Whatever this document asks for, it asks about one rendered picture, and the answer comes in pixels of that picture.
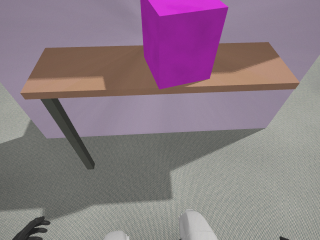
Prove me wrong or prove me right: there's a robot thigh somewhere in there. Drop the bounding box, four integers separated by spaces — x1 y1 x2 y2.
103 230 130 240
178 211 218 240

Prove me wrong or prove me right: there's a robot right thigh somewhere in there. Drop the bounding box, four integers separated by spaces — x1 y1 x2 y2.
178 211 218 240

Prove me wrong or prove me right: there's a robot left thigh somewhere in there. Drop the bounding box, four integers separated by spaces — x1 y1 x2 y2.
103 230 130 240

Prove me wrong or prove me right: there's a carton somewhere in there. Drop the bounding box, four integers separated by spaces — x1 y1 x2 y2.
140 0 229 90

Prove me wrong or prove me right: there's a table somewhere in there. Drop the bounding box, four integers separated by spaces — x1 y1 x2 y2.
20 42 300 170

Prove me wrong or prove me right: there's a robot left hand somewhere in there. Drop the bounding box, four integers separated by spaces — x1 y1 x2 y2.
12 216 51 240

